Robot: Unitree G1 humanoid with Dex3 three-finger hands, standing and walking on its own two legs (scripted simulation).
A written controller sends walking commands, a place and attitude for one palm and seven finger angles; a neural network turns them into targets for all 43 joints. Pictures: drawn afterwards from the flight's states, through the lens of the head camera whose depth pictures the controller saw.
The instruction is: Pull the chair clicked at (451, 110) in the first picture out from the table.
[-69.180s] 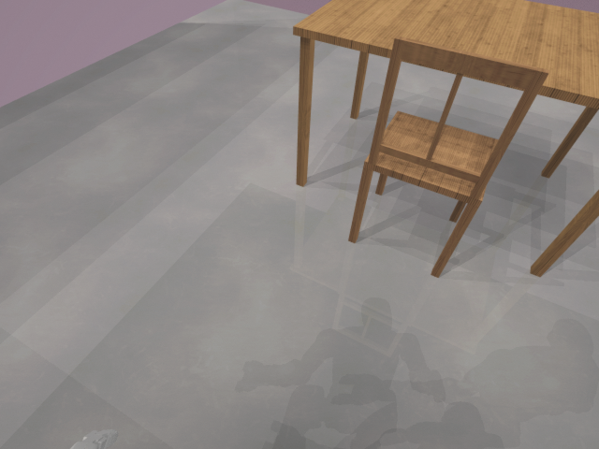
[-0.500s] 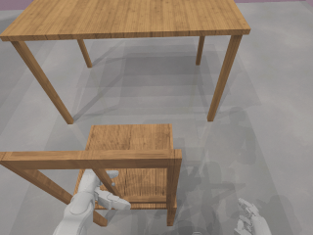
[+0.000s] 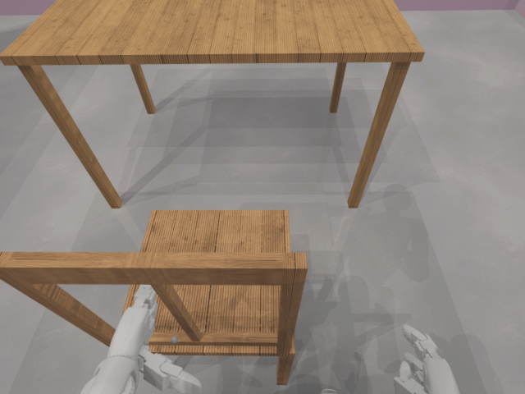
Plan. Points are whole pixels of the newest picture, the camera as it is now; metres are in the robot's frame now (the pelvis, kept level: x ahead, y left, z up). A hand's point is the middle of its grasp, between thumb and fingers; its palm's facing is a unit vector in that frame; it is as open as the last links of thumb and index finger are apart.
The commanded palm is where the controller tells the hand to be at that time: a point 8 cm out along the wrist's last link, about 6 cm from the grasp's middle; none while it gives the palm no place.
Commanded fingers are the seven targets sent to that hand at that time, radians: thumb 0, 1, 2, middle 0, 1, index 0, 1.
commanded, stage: draw the fingers out of the gap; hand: left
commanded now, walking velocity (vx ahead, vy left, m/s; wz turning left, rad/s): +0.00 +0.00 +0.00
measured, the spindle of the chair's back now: (180, 313) +0.26 +0.14 -0.05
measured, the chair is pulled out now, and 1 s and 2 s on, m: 0.50 0.50 0.50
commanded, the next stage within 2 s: draw the hand back to the body in 0.58 s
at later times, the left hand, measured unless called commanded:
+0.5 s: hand out of the picture +0.14 +0.14 -0.02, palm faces -0.02 -0.99 -0.15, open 17.4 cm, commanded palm +0.11 +0.19 +0.00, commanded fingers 0.00 -0.55 0.20 0.00 0.00 0.00 0.00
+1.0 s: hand (138, 386) +0.14 +0.15 +0.05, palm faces -0.02 -1.00 -0.07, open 17.5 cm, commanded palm +0.10 +0.22 +0.06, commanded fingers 0.00 -0.55 0.20 0.00 0.00 0.00 0.00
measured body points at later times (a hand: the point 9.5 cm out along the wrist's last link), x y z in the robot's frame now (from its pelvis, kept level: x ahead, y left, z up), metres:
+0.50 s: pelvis -0.01 +0.01 -0.01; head +0.02 +0.00 +0.43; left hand +0.14 +0.19 -0.01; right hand +0.18 -0.22 -0.08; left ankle -0.05 +0.14 -0.69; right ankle +0.02 -0.14 -0.69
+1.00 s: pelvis -0.02 +0.01 -0.04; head +0.02 +0.00 +0.41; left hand +0.14 +0.21 +0.06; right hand +0.18 -0.22 -0.11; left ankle -0.05 +0.14 -0.69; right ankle +0.02 -0.14 -0.69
